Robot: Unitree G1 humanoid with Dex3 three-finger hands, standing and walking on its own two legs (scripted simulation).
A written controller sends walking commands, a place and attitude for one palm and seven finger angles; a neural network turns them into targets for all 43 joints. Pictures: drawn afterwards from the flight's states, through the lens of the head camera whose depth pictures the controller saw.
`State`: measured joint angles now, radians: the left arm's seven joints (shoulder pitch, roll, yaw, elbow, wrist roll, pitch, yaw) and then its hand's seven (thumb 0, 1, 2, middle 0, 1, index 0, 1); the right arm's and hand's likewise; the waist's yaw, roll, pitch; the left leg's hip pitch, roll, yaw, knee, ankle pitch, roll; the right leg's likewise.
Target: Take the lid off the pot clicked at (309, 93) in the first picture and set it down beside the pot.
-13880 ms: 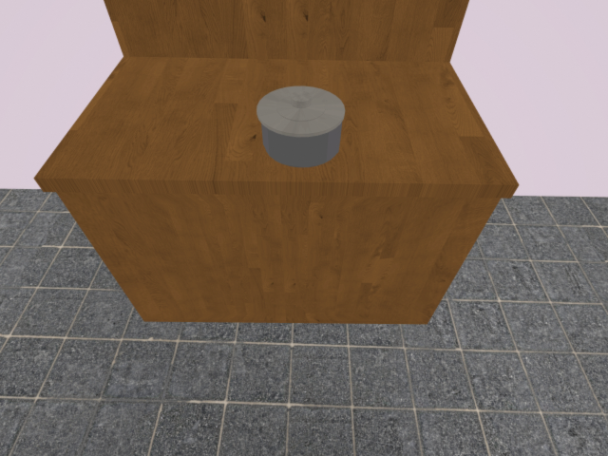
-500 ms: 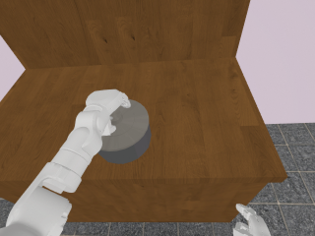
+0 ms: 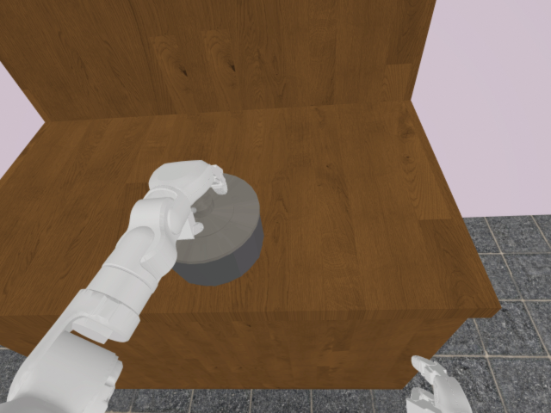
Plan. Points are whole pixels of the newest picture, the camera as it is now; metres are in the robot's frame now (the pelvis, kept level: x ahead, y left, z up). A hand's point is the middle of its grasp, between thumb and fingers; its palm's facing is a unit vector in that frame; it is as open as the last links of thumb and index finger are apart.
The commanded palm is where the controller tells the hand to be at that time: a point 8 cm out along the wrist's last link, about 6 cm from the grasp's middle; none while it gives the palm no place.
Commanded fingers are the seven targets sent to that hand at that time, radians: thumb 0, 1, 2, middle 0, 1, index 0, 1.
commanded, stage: close the fingers and squeeze the knob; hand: left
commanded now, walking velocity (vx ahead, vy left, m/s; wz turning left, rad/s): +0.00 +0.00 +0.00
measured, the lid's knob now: (200, 204) +0.43 +0.15 +0.06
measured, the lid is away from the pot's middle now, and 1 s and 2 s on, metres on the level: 0.00 0.00 0.01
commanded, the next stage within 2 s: lift the lid straight up in 1.34 s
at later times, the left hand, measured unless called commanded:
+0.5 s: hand (191, 212) +0.39 +0.15 +0.08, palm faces -0.27 -0.08 -0.96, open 7.6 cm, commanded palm +0.38 +0.15 +0.14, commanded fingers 0.00 0.32 0.89 -0.76 -0.96 -0.76 -0.96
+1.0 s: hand (191, 211) +0.39 +0.15 +0.08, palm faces -0.28 -0.07 -0.96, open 7.4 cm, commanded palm +0.38 +0.16 +0.14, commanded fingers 0.00 0.48 0.92 -0.82 -0.95 -0.81 -0.93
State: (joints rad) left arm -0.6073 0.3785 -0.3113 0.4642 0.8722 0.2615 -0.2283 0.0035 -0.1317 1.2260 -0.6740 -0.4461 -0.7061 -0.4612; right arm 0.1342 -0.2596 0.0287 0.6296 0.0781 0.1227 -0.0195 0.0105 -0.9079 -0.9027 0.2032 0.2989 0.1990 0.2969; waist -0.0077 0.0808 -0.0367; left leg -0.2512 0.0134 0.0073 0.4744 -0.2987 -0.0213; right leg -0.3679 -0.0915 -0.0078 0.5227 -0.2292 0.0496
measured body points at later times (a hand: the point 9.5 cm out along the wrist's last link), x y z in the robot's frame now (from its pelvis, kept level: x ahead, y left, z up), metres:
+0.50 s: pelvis +0.00 +0.00 +0.00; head +0.02 -0.04 +0.45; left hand +0.40 +0.15 +0.14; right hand +0.17 -0.23 -0.12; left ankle -0.04 +0.14 -0.74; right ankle +0.02 -0.15 -0.74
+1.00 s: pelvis +0.00 +0.00 +0.00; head +0.02 -0.04 +0.45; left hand +0.40 +0.15 +0.14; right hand +0.16 -0.23 -0.12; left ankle -0.04 +0.14 -0.74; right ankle +0.02 -0.15 -0.74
